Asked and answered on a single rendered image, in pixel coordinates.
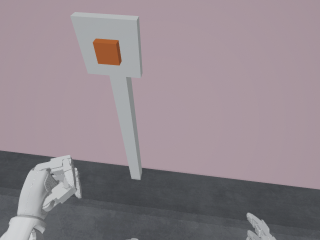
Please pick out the panel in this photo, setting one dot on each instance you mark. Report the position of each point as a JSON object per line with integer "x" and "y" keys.
{"x": 125, "y": 29}

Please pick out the robot right hand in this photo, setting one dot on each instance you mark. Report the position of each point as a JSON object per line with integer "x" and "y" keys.
{"x": 261, "y": 229}

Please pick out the robot left hand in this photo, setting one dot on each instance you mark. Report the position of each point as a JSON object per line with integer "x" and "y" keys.
{"x": 34, "y": 198}

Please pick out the robot left forearm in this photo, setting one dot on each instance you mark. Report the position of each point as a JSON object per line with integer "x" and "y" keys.
{"x": 25, "y": 227}

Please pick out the button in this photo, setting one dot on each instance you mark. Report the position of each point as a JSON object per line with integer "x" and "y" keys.
{"x": 107, "y": 51}

